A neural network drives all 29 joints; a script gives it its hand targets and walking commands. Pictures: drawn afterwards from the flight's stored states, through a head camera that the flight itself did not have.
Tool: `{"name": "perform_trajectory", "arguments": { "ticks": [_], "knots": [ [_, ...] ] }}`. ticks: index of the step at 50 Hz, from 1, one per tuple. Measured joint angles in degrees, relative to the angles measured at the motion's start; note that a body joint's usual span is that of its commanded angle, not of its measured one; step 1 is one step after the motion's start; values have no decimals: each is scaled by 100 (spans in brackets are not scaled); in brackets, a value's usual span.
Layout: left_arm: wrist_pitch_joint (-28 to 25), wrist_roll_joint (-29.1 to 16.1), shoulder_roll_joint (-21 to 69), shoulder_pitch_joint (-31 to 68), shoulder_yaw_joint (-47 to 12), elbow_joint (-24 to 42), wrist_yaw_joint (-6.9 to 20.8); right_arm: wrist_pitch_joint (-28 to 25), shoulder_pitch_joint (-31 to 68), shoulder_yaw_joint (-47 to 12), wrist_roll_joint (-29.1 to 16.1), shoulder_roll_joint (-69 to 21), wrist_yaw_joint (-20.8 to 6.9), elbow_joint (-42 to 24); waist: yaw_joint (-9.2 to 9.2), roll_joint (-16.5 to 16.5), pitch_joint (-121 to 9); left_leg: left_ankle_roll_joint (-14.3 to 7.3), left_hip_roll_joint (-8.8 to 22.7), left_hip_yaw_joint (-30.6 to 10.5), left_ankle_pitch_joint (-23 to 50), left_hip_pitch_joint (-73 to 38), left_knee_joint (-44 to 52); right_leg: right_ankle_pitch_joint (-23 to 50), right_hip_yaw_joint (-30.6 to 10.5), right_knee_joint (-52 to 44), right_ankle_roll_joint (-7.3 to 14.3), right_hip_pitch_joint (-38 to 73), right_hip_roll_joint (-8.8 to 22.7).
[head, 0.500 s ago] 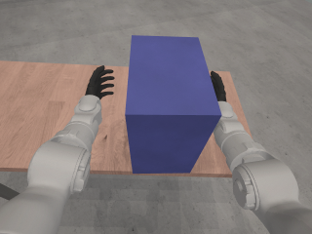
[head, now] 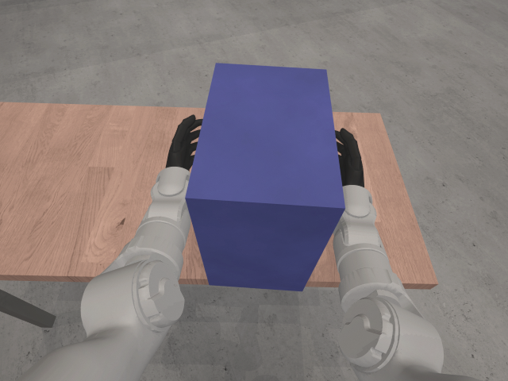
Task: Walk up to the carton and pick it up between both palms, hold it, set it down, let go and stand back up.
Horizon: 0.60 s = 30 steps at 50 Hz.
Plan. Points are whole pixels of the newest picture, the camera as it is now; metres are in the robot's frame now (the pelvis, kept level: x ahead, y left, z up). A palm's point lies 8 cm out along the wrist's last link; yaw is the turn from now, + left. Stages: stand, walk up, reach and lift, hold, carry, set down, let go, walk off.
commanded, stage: reach and lift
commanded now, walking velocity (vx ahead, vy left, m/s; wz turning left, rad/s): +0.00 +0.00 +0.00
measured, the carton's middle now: (262, 186) +0.44 -0.01 +0.02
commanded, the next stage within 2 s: none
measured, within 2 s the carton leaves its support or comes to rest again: leaves its support in 1.82 s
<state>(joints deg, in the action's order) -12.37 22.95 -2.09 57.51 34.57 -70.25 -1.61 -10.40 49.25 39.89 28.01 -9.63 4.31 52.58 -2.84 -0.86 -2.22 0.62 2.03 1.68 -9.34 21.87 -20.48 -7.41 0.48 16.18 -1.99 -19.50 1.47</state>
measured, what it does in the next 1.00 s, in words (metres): stands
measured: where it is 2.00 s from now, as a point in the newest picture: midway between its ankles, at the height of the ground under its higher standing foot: outside the picture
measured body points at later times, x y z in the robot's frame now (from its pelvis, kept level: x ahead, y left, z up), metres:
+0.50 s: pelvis +0.01 +0.00 +0.00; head +0.07 +0.02 +0.45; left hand +0.46 +0.13 +0.07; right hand +0.43 -0.14 +0.08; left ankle +0.00 +0.12 -0.75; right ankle -0.01 -0.14 -0.75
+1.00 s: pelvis +0.01 +0.00 +0.00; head +0.07 +0.02 +0.45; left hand +0.46 +0.13 +0.07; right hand +0.43 -0.14 +0.08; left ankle +0.00 +0.12 -0.75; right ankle -0.01 -0.14 -0.75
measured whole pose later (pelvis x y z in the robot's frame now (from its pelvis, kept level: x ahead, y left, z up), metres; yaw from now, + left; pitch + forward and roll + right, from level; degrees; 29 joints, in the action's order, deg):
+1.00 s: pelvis +0.01 +0.00 +0.00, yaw +0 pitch +6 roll -1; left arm -4.4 26.3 3.0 50.2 34.2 -55.8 2.0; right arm -10.7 43.4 38.8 28.6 -11.5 3.0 48.1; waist -1.9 -2.4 1.0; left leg 0.7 2.3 3.2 -10.1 13.4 -17.9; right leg -8.6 2.2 14.3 -1.9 -11.3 1.9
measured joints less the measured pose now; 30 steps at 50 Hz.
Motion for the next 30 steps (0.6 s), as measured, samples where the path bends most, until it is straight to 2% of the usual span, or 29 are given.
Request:
{"name": "perform_trajectory", "arguments": {
  "ticks": [3, 7, 18, 30],
  "knots": [
    [146, 298, 183, -200, 244, 321, 129, 28, -210, 157, 309, -164, -136, -317, 62, 22, 117, -13, -13, 40, -32, -312, 88, -34, -14, -66, -24, 292, 19],
    [340, 411, 311, -389, 265, 641, 236, 28, -371, 178, 432, -232, -168, -434, 135, -21, 201, -5, 2, 87, -85, -579, 132, -91, -29, -80, -23, 530, 13],
    [685, 395, 443, -627, 58, 1220, 360, -2, -519, 81, 298, -250, -159, -473, 168, -166, 319, 40, 53, 96, -133, -813, 158, -162, 43, -83, 24, 763, -19],
    [750, 353, 492, -708, 35, 1381, 378, 12, -554, -40, 192, -219, -157, -487, 120, -147, 336, 12, 23, 128, -105, -858, 221, -151, 92, -123, 3, 805, 27]
  ]
}}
